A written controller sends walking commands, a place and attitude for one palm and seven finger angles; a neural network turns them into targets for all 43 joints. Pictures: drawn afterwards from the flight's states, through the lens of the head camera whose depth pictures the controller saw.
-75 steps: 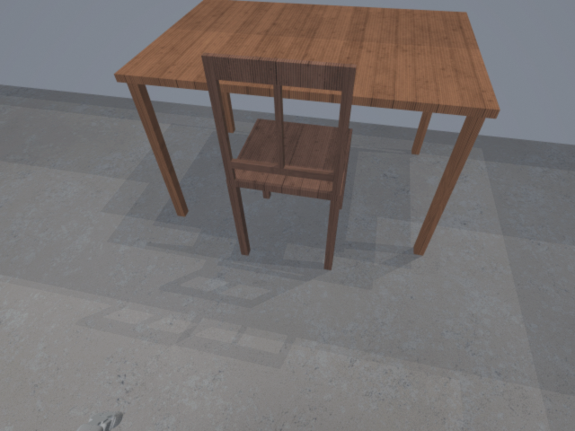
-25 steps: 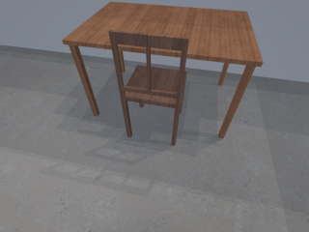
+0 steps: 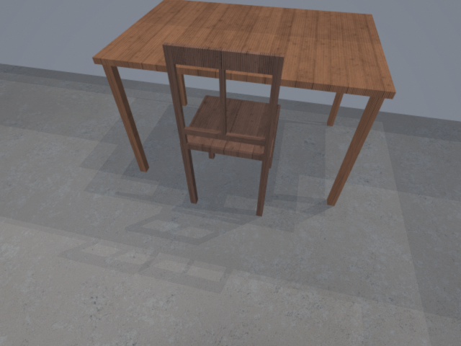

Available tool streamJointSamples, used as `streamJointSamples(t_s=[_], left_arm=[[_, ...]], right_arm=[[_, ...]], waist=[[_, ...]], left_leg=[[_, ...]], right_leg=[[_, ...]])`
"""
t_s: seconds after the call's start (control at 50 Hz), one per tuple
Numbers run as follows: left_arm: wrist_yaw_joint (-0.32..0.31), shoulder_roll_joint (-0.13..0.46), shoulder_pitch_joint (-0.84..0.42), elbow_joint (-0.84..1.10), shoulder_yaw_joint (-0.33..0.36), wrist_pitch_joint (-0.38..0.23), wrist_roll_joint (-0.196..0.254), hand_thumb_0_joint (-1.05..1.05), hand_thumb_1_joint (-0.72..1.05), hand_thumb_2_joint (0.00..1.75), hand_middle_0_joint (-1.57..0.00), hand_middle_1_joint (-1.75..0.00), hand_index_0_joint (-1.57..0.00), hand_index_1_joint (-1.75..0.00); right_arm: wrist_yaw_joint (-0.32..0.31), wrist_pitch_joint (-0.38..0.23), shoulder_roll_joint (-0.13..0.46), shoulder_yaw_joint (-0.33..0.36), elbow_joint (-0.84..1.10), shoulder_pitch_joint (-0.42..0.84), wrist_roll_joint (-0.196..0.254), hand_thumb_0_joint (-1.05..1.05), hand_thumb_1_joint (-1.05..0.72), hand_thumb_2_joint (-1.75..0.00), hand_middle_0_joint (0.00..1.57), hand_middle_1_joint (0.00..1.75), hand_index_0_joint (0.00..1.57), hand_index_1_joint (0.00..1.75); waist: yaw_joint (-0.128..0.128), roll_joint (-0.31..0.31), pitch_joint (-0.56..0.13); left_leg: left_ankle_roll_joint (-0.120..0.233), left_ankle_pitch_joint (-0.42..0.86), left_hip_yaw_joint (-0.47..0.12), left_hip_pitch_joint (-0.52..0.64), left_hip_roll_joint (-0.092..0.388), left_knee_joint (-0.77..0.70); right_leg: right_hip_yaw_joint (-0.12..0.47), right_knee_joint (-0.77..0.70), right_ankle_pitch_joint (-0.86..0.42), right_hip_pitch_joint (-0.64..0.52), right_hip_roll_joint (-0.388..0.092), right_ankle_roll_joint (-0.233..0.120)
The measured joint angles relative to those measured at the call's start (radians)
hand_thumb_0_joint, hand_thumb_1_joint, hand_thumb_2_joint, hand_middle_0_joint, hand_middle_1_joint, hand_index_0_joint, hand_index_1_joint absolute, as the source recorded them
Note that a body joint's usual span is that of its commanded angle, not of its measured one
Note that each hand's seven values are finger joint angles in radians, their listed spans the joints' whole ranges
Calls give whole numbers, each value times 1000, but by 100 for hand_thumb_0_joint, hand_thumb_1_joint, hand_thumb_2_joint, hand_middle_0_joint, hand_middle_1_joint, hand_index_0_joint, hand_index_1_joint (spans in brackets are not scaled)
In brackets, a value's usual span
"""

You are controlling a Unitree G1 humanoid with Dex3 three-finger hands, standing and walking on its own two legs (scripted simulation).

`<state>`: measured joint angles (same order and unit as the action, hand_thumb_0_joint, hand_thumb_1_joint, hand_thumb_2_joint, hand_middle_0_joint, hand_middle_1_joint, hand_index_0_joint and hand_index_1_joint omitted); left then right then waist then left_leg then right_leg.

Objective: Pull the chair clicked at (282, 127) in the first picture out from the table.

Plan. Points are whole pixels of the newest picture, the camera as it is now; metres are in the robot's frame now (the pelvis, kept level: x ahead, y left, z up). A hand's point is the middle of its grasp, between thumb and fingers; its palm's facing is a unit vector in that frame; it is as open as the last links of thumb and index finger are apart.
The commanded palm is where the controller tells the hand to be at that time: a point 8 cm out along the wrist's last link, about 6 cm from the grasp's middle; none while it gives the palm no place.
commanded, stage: turn to face it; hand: left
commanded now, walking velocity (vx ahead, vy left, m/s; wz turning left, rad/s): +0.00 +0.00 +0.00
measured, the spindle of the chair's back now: (223, 104) +0.93 +0.08 -0.11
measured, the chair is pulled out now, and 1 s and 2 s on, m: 0.00 0.00 0.00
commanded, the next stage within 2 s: take the last steps up to it in 0.42 s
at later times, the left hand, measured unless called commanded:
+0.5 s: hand out of the picture +0.08 +0.22 -0.17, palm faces -0.09 -0.95 -0.28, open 7.4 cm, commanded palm none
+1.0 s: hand out of the picture +0.07 +0.22 -0.19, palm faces -0.12 -0.98 -0.15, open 7.4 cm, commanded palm none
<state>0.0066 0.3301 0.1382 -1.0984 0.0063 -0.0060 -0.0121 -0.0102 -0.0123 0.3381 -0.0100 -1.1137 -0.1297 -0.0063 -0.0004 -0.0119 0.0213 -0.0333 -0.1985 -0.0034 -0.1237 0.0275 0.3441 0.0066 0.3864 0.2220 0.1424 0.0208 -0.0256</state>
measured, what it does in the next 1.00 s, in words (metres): lifts its right foot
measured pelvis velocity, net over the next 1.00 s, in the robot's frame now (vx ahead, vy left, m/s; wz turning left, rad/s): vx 0.07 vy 0.04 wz -0.16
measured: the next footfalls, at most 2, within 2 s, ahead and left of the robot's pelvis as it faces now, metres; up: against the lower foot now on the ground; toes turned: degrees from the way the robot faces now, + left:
right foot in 1.32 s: +0.32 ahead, -0.11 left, +0.00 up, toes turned -17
left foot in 1.76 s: +0.47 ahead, +0.10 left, +0.00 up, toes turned -1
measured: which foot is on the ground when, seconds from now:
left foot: down 0.00-1.00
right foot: down 0.00-0.86, up 0.88-1.00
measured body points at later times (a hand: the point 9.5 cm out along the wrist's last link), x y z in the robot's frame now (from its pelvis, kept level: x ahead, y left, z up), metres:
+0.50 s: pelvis -0.01 +0.00 -0.01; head +0.00 -0.01 +0.44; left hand +0.08 +0.27 -0.15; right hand +0.03 -0.27 -0.15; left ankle -0.01 +0.14 -0.75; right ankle -0.01 -0.10 -0.75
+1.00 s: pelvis +0.07 +0.04 -0.01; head +0.07 +0.06 +0.44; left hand +0.07 +0.27 -0.18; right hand -0.03 -0.17 -0.15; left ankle +0.01 +0.13 -0.75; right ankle +0.03 -0.08 -0.67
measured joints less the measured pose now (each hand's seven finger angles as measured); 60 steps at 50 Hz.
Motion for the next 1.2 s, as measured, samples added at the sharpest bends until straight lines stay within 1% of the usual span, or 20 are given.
streamJointSamples(t_s=[0.16, 0.32, 0.4, 0.58, 0.62, 0.7, 0.76, 0.82, 0.84, 0.86, 0.88, 0.9, 0.92, 0.96, 1.0, 1.04, 1.08, 1.12, 1.16, 1.2], left_arm=[[1, 1, 2, 2, 2, -1, 0, 1, 90, 90, -21, -30, -20, -30], [-4, -5, 11, 19, 12, 14, -1, 1, 90, 90, -21, -30, -20, -30], [-8, -25, 22, 31, 13, 25, -1, 1, 90, 90, -20, -30, -20, -30], [-4, -98, 54, 63, 7, 39, -4, 1, 90, 90, -20, -30, -20, -30], [1, -112, 70, 65, 7, 37, -7, 1, 90, 90, -20, -30, -20, -30], [9, -138, 119, 67, 14, 32, -13, 1, 90, 90, -21, -30, -20, -30], [7, -154, 158, 62, 23, 15, -10, 0, 90, 90, -21, -30, -20, -30], [1, -167, 198, 47, 32, 2, -8, 0, 90, 90, -21, -30, -20, -30], [-1, -168, 213, 41, 36, 1, -8, 0, 90, 90, -21, -30, -20, -30], [-2, -165, 227, 34, 40, 2, -8, 0, 90, 90, -21, -30, -20, -30], [-3, -161, 242, 24, 45, 7, -6, 0, 90, 90, -21, -30, -20, -30], [-4, -160, 252, 11, 48, 14, -7, 1, 90, 90, -21, -30, -20, -30], [-5, -161, 257, -3, 50, 21, -11, 1, 90, 90, -20, -30, -20, -30], [-3, -159, 254, -20, 55, 29, -18, 1, 90, 90, -20, -30, -20, -30], [4, -152, 234, -18, 59, 27, -21, 1, 90, 90, -20, -30, -20, -30], [9, -144, 202, -4, 63, 22, -20, 1, 91, 90, -20, -30, -20, -29], [13, -141, 163, 15, 64, 19, -19, 1, 91, 90, -20, -30, -20, -29], [18, -144, 121, 34, 63, 17, -18, 1, 91, 90, -20, -30, -20, -29], [21, -151, 79, 50, 59, 15, -15, 1, 91, 90, -20, -30, -20, -29], [22, -160, 36, 64, 55, 11, -12, 1, 91, 90, -20, -30, -20, -29]], right_arm=[[-1, 1, -2, 1, 2, 8, 0, 1, -91, -90, 21, 30, 20, 30], [-11, 3, -8, 11, 27, 10, -1, 1, -91, -90, 20, 29, 20, 30], [-16, 11, -28, 13, 41, -5, -1, 1, -91, -90, 20, 29, 20, 30], [-14, 22, -102, 15, 49, -76, -3, 1, -91, -90, 20, 29, 20, 30], [-7, 23, -113, 17, 39, -105, -7, 1, -91, -90, 20, 29, 20, 30], [4, 27, -127, 25, 15, -175, -13, 1, -91, -90, 20, 29, 20, 30], [4, 20, -130, 32, 2, -216, -12, 1, -91, -90, 20, 29, 20, 30], [2, 10, -133, 37, -8, -242, -10, 1, -91, -90, 20, 29, 20, 30], [2, 4, -135, 38, -8, -247, -8, 1, -91, -90, 20, 29, 20, 30], [0, -6, -141, 37, -8, -250, -7, 1, -91, -90, 20, 29, 20, 30], [-3, -18, -149, 37, -6, -253, -9, 1, -91, -90, 20, 29, 20, 30], [-6, -31, -155, 38, 0, -259, -12, 1, -91, -90, 20, 29, 20, 30], [-10, -42, -159, 39, 6, -268, -13, 1, -91, -90, 20, 29, 20, 30], [-20, -57, -172, 34, 11, -293, -12, 1, -91, -90, 20, 29, 20, 30], [-26, -66, -194, 24, 4, -318, -10, 1, -91, -90, 20, 29, 20, 30], [-30, -73, -219, 13, -12, -341, -8, 1, -91, -90, 20, 29, 20, 30], [-32, -75, -243, 4, -29, -363, -6, 0, -91, -90, 20, 29, 20, 30], [-34, -76, -262, -2, -47, -380, -6, 0, -91, -90, 20, 29, 20, 30], [-35, -74, -277, -6, -60, -393, -7, 1, -91, -90, 20, 29, 20, 30], [-34, -71, -285, -7, -71, -402, -9, 1, -91, -90, 20, 29, 20, 30]], waist=[[5, -2, -1], [8, -1, 5], [4, 2, 2], [-9, 10, 11], [-11, 10, 3], [-10, 7, -28], [-7, -3, -33], [-6, -7, -33], [-4, -2, -33], [-1, 13, -31], [1, 32, -31], [0, 41, -33], [-6, 41, -34], [-19, 36, -35], [-26, 37, -28], [-25, 40, -15], [-22, 42, 0], [-22, 41, 16], [-27, 38, 33], [-39, 34, 51]], left_leg=[[-3, -4, 8, 7, 7, -2], [-6, -31, 42, -6, 22, 41], [-7, -48, 61, -19, 29, 72], [-2, -79, 98, -53, 37, 138], [3, -96, 101, -56, 37, 156], [21, -199, 94, -67, 32, 210], [37, -245, 76, -90, 27, 273], [43, -254, 74, -109, 18, 306], [46, -236, 80, -101, 13, 281], [53, -182, 92, -86, 4, 259], [60, -168, 110, -72, -6, 250], [67, -179, 126, -56, -10, 244], [72, -193, 138, -36, -9, 229], [78, -197, 149, 13, -7, 173], [77, -175, 153, 62, -9, 102], [78, -156, 156, 107, -12, 37], [75, -147, 158, 146, -13, -13], [70, -147, 162, 181, -13, -51], [64, -154, 166, 215, -13, -79], [56, -171, 170, 245, -13, -92]], right_leg=[[8, -6, -1, -5, 7, -3], [41, 32, 8, 21, 23, -5], [59, 63, 18, 42, 30, -4], [96, 136, 37, 93, 41, 1], [99, 151, 49, 96, 42, -1], [99, 180, 103, 98, 42, -10], [93, 184, 93, 94, 45, -11], [86, 174, 114, 72, 43, 0], [89, 177, 122, 68, 41, 5], [100, 192, 135, 68, 34, 7], [112, 233, 153, 80, 25, -7], [99, 314, 189, 111, 20, -16], [74, 411, 213, 148, 17, -21], [20, 577, 202, 225, 2, -20], [-22, 678, 149, 298, -25, -12], [-48, 723, 98, 365, -51, -4], [-65, 723, 52, 422, -72, 3], [-83, 674, 9, 460, -87, 7], [-103, 573, -27, 472, -93, 6], [-125, 453, -41, 459, -87, -2]])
